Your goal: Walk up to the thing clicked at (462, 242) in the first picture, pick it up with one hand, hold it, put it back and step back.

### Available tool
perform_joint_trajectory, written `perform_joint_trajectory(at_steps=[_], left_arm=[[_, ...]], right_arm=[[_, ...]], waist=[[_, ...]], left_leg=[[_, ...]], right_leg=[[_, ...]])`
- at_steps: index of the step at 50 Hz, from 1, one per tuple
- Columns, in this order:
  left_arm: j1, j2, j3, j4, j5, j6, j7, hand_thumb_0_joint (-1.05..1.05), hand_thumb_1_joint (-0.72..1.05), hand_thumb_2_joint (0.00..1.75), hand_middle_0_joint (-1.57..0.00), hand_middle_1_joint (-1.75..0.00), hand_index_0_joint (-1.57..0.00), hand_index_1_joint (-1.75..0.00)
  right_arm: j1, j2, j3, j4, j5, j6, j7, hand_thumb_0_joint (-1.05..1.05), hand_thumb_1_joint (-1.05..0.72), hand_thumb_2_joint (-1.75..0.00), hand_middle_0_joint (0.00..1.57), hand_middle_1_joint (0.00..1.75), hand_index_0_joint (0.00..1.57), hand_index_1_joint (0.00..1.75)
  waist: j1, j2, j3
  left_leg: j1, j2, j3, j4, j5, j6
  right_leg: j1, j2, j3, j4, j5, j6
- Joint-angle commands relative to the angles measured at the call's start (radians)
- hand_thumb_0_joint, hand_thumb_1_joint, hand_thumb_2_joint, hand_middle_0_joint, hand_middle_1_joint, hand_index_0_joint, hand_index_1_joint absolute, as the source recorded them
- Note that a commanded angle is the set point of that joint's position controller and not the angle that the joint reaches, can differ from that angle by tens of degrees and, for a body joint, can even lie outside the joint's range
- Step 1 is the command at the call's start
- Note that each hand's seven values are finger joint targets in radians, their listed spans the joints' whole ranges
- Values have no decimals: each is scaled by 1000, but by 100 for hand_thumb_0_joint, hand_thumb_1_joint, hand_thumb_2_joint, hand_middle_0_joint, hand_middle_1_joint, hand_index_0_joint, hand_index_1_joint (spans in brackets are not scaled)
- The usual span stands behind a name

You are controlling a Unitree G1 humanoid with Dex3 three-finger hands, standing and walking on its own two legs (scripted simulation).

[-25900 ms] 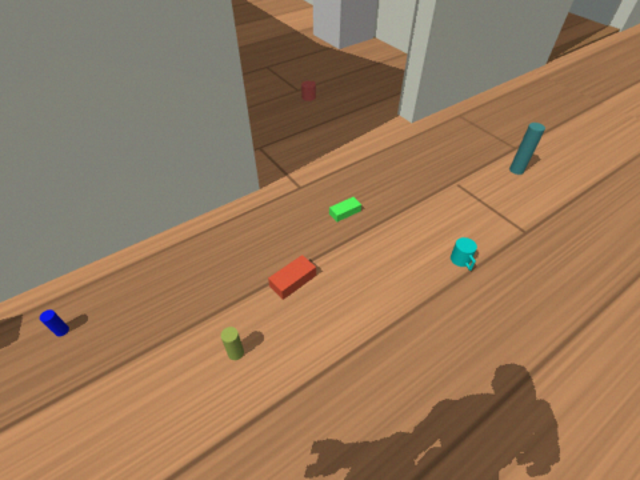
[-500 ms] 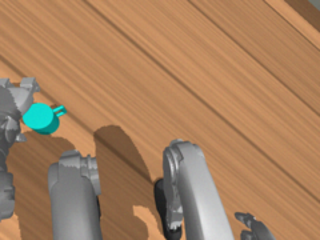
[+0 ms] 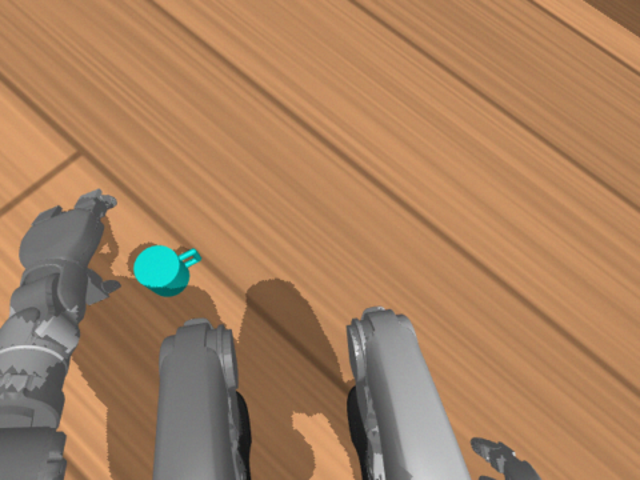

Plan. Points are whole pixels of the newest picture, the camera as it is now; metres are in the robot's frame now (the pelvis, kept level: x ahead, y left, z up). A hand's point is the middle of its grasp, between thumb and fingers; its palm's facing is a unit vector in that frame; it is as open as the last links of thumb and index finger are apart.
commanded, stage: home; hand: left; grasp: from above
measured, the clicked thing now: (171, 267) +0.46 +0.25 -0.37
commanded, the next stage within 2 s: none
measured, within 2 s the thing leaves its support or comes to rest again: neither
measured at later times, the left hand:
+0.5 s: hand out of the picture +0.24 +0.24 +0.10, palm faces -0.03 -0.90 -0.43, open 7.5 cm
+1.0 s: hand out of the picture +0.22 +0.21 +0.26, palm faces +0.20 -0.96 -0.19, open 7.4 cm
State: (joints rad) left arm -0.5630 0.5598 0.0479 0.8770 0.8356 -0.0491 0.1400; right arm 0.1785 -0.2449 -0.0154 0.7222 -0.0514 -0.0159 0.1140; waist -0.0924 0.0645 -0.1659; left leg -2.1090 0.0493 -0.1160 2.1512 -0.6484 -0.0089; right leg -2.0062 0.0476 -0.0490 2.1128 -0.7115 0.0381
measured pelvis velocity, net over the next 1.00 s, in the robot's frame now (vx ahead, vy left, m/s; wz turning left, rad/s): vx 0.08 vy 0.01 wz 0.14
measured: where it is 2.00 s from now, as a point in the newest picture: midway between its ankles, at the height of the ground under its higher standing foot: (306, 469)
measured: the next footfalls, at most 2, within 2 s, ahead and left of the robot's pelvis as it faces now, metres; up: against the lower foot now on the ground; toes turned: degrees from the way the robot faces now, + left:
none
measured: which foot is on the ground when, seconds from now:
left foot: down 0.00-1.00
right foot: down 0.00-1.00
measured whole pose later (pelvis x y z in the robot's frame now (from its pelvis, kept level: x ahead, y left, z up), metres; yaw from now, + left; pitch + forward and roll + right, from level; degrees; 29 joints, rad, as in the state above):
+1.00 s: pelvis +0.08 +0.01 +0.30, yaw +8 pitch +11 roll -3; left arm 0.53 0.21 0.05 -0.16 -0.07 0.47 0.03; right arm 0.32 -0.22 0.02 0.52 0.02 -0.20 -0.19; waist -0.06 0.06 -0.20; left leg -0.74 0.03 -0.06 1.02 -0.47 -0.01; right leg -0.64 0.00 -0.05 0.94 -0.50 0.02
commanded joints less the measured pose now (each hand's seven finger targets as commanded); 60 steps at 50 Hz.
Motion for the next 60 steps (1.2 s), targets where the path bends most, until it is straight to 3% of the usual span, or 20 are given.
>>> perform_joint_trajectory(at_steps=[1,4,7,8,10,12,13,15,23,33,39,45,51,52,60], left_arm=[[-73,214,92,-418,-156,20,-30,0,65,81,-18,-28,-18,-28],[15,165,94,-518,-209,34,-37,0,89,90,-20,-30,-20,-30],[106,120,93,-596,-258,63,-35,0,90,90,-20,-30,-20,-30],[144,89,74,-604,-278,79,-41,0,90,90,-20,-30,-20,-30],[226,26,43,-653,-339,117,-53,0,90,90,-20,-30,-20,-30],[299,17,49,-700,-400,159,-62,0,90,90,-20,-30,-20,-30],[327,-20,19,-736,-434,177,-71,0,88,89,-20,-30,-20,-30],[370,-23,23,-792,-486,210,-75,0,87,88,-20,-30,-20,-30],[576,-88,37,-943,-706,309,-59,0,90,90,-20,-30,-20,-30],[869,-201,61,-1081,-866,433,-47,0,90,90,-20,-30,-20,-30],[1015,-238,62,-1178,-910,475,-64,0,90,90,-20,-30,-20,-30],[1091,-256,49,-1206,-901,479,-92,0,90,90,-20,-30,-20,-30],[1038,-247,43,-1184,-891,469,-115,0,90,90,-20,-30,-20,-30],[1038,-245,49,-1188,-891,464,-118,0,90,90,-20,-30,-20,-30],[1042,-240,46,-1203,-881,452,-122,0,89,90,-20,-30,-20,-30]], right_arm=[[83,-215,-86,-125,36,-9,-38,0,-90,-90,20,30,20,30],[48,-191,-80,-154,50,-9,-56,0,-90,-90,20,30,20,30],[17,-186,-79,-178,61,-15,-75,0,-90,-90,20,30,20,30],[4,-185,-79,-188,63,-18,-82,0,-90,-90,20,30,20,30],[-15,-184,-78,-201,68,-33,-97,0,-90,-90,20,30,20,30],[-34,-185,-72,-217,73,-50,-114,0,-90,-90,20,30,20,30],[-50,-183,-69,-227,75,-58,-122,0,-90,-90,20,30,20,30],[-70,-183,-61,-246,81,-73,-139,0,-90,-90,20,30,20,30],[-51,-134,-21,-281,89,-128,-194,0,-90,-90,20,30,20,30],[40,-90,14,-319,90,-172,-269,0,-90,-90,20,30,20,30],[72,-75,17,-347,84,-203,-302,0,-90,-90,20,30,20,30],[81,-79,5,-362,72,-229,-312,0,-90,-90,20,30,20,30],[63,-94,-3,-362,62,-257,-313,0,-90,-90,20,30,20,30],[63,-93,-3,-360,61,-262,-312,0,-90,-90,20,30,20,30],[56,-98,-7,-346,54,-276,-306,0,-90,-90,20,30,20,30]], waist=[[30,33,-630],[39,56,-607],[57,110,-595],[53,110,-570],[47,106,-516],[47,106,-474],[33,100,-447],[31,103,-423],[14,85,-334],[24,24,-257],[35,9,-176],[38,-25,-107],[29,-40,-31],[38,-39,-29],[47,16,-83]], left_leg=[[551,-27,59,-323,143,45],[628,-24,52,-405,128,41],[741,-20,41,-511,94,32],[770,-16,38,-543,75,29],[821,-12,26,-615,29,26],[866,-10,9,-681,-36,26],[881,-10,-4,-713,-67,25],[930,-12,-19,-770,-105,24],[1128,-22,-5,-937,1,19],[1371,-37,42,-1130,311,18],[1471,-42,66,-1225,414,18],[1514,-47,72,-1271,448,24],[1515,-46,79,-1297,364,25],[1512,-47,80,-1297,362,25],[1560,-45,77,-1298,424,15]], right_leg=[[429,16,-32,-372,250,-68],[469,9,-21,-428,227,-69],[503,2,-16,-479,195,-72],[512,1,-16,-502,182,-71],[535,-2,-17,-553,151,-67],[573,-2,-18,-601,114,-62],[579,-2,-19,-623,94,-61],[616,-4,-15,-670,76,-59],[828,-13,4,-869,133,-58],[1204,-16,0,-1136,372,-51],[1330,-11,-16,-1251,460,-47],[1375,-12,-20,-1308,489,-42],[1346,-19,-21,-1339,405,-34],[1355,-21,-22,-1337,401,-35],[1383,-18,-20,-1308,451,-40]])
